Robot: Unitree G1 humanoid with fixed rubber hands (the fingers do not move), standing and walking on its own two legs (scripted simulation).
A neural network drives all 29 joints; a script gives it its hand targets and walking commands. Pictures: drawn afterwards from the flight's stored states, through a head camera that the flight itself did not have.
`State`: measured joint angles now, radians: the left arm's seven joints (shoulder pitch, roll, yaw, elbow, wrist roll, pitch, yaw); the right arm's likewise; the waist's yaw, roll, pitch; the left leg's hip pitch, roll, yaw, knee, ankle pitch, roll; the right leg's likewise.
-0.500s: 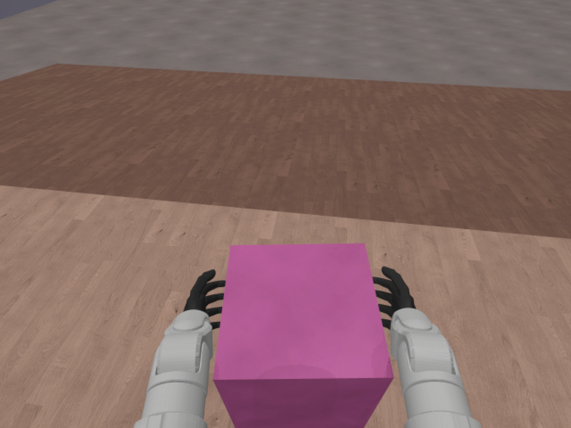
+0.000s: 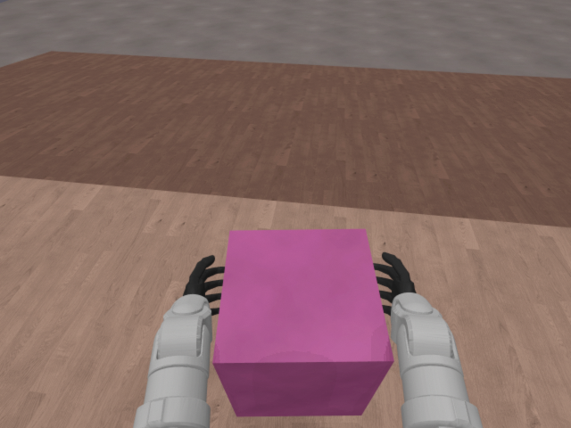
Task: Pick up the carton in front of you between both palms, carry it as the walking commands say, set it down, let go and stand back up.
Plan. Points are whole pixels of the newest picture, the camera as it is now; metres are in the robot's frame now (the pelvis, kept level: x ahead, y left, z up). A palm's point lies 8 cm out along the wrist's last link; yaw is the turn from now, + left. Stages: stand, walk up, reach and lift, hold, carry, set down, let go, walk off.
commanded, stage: reach and lift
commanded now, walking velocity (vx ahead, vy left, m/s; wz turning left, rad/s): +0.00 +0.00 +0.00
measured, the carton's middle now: (298, 326) +0.30 +0.00 -0.04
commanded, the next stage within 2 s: hold in 0.42 s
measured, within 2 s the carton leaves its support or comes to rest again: neither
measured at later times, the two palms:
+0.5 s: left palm (195, 299) +0.30 +0.15 +0.04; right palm (406, 296) +0.30 -0.15 +0.05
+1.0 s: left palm (193, 297) +0.29 +0.15 +0.05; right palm (408, 295) +0.29 -0.15 +0.06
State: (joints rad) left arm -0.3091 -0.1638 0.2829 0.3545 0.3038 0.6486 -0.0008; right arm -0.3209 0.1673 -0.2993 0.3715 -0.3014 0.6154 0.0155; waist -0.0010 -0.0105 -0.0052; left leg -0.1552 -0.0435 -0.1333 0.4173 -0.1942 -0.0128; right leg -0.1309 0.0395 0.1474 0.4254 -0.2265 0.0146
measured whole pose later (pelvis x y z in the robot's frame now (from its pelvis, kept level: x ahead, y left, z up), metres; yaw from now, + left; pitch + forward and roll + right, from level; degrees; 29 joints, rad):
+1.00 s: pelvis +0.00 +0.00 +0.00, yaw +0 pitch -6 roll +0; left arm -0.30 -0.16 0.25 0.25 0.29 0.77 -0.01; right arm -0.31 0.16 -0.26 0.27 -0.29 0.74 0.02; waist 0.00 -0.01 -0.02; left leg -0.11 -0.04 -0.11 0.40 -0.19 -0.01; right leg -0.09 0.03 0.13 0.41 -0.23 0.01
